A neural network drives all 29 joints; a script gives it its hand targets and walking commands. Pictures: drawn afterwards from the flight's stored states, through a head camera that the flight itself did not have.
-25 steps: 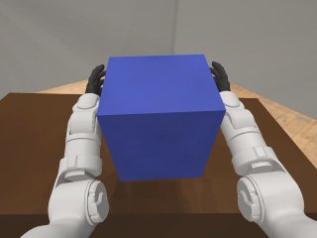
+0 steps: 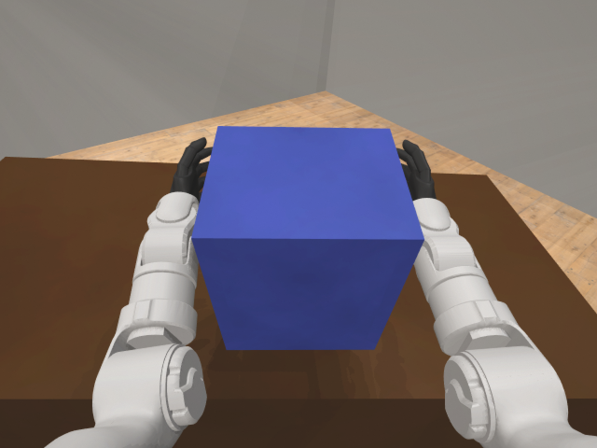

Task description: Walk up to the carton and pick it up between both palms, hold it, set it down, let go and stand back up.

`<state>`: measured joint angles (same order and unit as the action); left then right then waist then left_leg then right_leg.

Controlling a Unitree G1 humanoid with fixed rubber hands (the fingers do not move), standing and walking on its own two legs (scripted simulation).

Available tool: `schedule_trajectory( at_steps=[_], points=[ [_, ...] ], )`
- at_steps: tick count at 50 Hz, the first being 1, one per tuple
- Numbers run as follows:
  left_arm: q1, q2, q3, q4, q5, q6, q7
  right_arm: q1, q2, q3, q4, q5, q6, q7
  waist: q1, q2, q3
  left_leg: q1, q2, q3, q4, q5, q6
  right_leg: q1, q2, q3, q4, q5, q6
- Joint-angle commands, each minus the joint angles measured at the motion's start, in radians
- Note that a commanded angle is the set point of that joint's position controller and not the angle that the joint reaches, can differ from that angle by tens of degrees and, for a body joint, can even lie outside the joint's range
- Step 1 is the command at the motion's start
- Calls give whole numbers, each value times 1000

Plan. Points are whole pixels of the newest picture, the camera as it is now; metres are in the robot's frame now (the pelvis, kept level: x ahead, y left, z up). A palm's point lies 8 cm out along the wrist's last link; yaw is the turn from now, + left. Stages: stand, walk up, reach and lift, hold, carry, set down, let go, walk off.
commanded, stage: set down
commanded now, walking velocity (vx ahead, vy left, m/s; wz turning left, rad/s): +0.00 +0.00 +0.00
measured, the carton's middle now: (302, 246) +0.36 +0.01 +0.13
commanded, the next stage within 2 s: none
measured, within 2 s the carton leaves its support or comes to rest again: neither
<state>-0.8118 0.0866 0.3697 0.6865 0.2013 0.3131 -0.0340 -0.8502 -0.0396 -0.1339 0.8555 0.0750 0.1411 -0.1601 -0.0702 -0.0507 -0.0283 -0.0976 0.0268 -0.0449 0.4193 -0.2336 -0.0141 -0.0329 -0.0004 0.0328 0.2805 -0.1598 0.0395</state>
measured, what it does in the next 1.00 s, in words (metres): stands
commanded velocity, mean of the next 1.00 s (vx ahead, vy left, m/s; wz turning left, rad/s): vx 0.00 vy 0.00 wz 0.00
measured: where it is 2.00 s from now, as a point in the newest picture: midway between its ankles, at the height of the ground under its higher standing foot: outside the picture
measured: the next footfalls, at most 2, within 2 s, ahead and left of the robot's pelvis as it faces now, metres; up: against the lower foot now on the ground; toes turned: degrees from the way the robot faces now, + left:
none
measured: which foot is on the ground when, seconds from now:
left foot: down 0.00-1.00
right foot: down 0.00-1.00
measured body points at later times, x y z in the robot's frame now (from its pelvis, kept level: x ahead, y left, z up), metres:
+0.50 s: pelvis +0.00 +0.00 +0.00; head -0.04 +0.04 +0.45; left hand +0.43 +0.16 +0.16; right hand +0.40 -0.15 +0.17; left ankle +0.00 +0.12 -0.75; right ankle +0.00 -0.15 -0.75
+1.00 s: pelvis +0.01 +0.00 +0.00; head -0.01 +0.04 +0.45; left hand +0.45 +0.16 +0.13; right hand +0.41 -0.15 +0.15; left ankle +0.00 +0.12 -0.75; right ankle +0.00 -0.15 -0.75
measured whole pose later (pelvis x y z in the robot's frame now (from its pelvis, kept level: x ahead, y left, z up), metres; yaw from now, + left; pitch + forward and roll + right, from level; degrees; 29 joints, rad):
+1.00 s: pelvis +0.01 +0.00 +0.00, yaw +0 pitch -3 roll -2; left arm -0.86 0.14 0.37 1.00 0.20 0.09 -0.09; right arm -0.76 0.07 -0.32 0.87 -0.15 0.03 -0.16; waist -0.07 -0.07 -0.01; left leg -0.12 0.03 -0.04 0.42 -0.25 -0.01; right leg -0.05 0.00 0.03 0.27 -0.17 0.04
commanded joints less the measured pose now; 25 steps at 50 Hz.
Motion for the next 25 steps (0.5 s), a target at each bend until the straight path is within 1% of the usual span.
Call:
schedule_trajectory(
  at_steps=[1, 2, 3, 4, 5, 6, 7, 8, 9, 10, 11, 12, 13, 14, 15, 16, 17, 18, 19, 20, 21, 22, 23, 24, 25],
  points=[
    [-662, -631, -418, -66, -74, -82, -155, -682, 625, 245, -355, -10, -122, 74, -57, 53, -456, 96, -94, 80, -76, 346, -43, 208, 53, -84, 6, 369, 6],
    [-670, -624, -411, -78, -73, -80, -147, -700, 623, 235, -332, -2, -119, 78, -43, 29, -480, 109, -85, 71, -79, 341, -36, 205, 49, -82, 1, 359, 9],
    [-712, -627, -440, -64, -75, -93, -146, -688, 623, 209, -290, -2, -123, 76, -76, 94, -442, 116, -81, 71, -74, 367, -60, 144, 58, -92, 0, 353, -2],
    [-694, -645, -425, -33, -58, -93, -149, -666, 620, 197, -266, -19, -116, 78, -75, 89, -423, 110, -73, 67, -83, 316, -58, 137, 57, -97, -11, 295, -3],
    [-669, -610, -376, 6, -35, -87, -156, -661, 597, 161, -226, -34, -108, 77, -69, 71, -367, 92, -79, 83, -90, 269, -45, 138, 48, -92, -22, 261, -2],
    [-684, -638, -401, -21, -47, -101, -158, -632, 631, 169, -239, -43, -121, 80, -92, 78, -419, 105, -82, 80, -89, 294, -54, 152, 54, -89, -14, 300, -5],
    [-693, -630, -424, -28, -68, -115, -155, -639, 648, 190, -269, -43, -131, 81, -75, 79, -441, 102, -81, 74, -68, 348, -54, 174, 50, -88, -3, 353, -5],
    [-626, -635, -384, 17, -49, -108, -159, -652, 642, 216, -319, -38, -136, 77, -45, 69, -407, 88, -86, 73, -79, 328, -50, 198, 51, -83, -8, 348, 6],
    [-661, -637, -401, -14, -52, -126, -161, -628, 667, 215, -280, -42, -127, 78, -54, 53, -461, 91, -89, 85, -74, 336, -43, 209, 47, -79, 2, 391, 0],
    [-652, -608, -359, 38, -32, -115, -166, -642, 642, 175, -247, -49, -118, 75, -63, 71, -383, 60, -87, 83, -97, 275, -36, 184, 40, -85, -13, 335, 5],
    [-699, -604, -359, 8, -33, -128, -171, -623, 652, 153, -219, -77, -119, 77, -91, 60, -347, 62, -86, 82, -96, 280, -42, 187, 39, -80, -10, 344, 8],
    [-680, -609, -334, 60, -28, -119, -170, -685, 618, 128, -258, -80, -127, 87, -83, 58, -356, 60, -87, 74, -107, 245, -40, 168, 48, -86, -4, 283, 5],
    [-676, -630, -360, 33, -49, -142, -171, -633, 652, 160, -271, -86, -142, 79, -82, 62, -400, 77, -81, 89, -102, 294, -48, 183, 46, -85, -7, 331, 7],
    [-704, -627, -379, -6, -61, -143, -165, -654, 622, 139, -263, -79, -148, 83, -85, 103, -410, 81, -84, 94, -101, 310, -55, 156, 51, -88, -4, 309, 6],
    [-695, -638, -388, 11, -82, -159, -162, -669, 674, 201, -304, -72, -156, 84, -53, 41, -448, 54, -85, 82, -82, 323, -44, 175, 45, -75, 2, 357, 8],
    [-734, -644, -402, 15, -67, -167, -161, -618, 652, 144, -206, -95, -146, 81, -92, 98, -431, 69, -85, 78, -91, 292, -56, 149, 47, -81, -8, 308, -3],
    [-696, -614, -371, 44, -57, -168, -169, -619, 664, 176, -245, -101, -142, 81, -59, 53, -418, 37, -93, 98, -90, 277, -37, 174, 37, -74, -13, 325, 4],
    [-684, -583, -322, 104, -17, -162, -179, -608, 666, 134, -193, -116, -126, 84, -53, 54, -362, 10, -95, 99, -111, 180, -25, 166, 24, -66, -14, 258, 10],
    [-663, -587, -309, 138, -23, -155, -184, -611, 662, 118, -230, -123, -135, 81, -69, 36, -332, 8, -88, 99, -121, 190, -19, 162, 34, -76, -17, 270, 14],
    [-703, -609, -302, 91, -12, -164, -184, -649, 664, 120, -230, -123, -154, 84, -42, 76, -371, 26, -90, 113, -107, 230, -31, 183, 37, -71, 0, 282, 8],
    [-727, -596, -285, 108, -6, -181, -182, -614, 651, 72, -148, -142, -137, 90, -68, 49, -353, 20, -85, 103, -123, 201, -29, 160, 44, -89, -8, 243, 4],
    [-683, -614, -292, 124, -10, -186, -178, -612, 648, 86, -217, -152, -148, 88, -72, 58, -369, 19, -78, 96, -122, 205, -31, 158, 41, -92, -1, 247, 6],
    [-690, -608, -284, 156, -6, -183, -183, -652, 657, 103, -226, -156, -154, 88, -49, 69, -374, -13, -85, 108, -126, 193, -27, 178, 36, -73, -3, 261, 3],
    [-673, -625, -295, 130, -19, -190, -177, -638, 666, 88, -220, -148, -166, 90, -63, 70, -396, 20, -80, 101, -114, 255, -33, 168, 40, -81, -8, 299, 4],
    [-750, -620, -314, 114, -29, -203, -175, -657, 674, 80, -205, -158, -162, 91, -74, 72, -416, 3, -75, 96, -108, 245, -37, 173, 42, -87, 7, 285, 1]
  ],
)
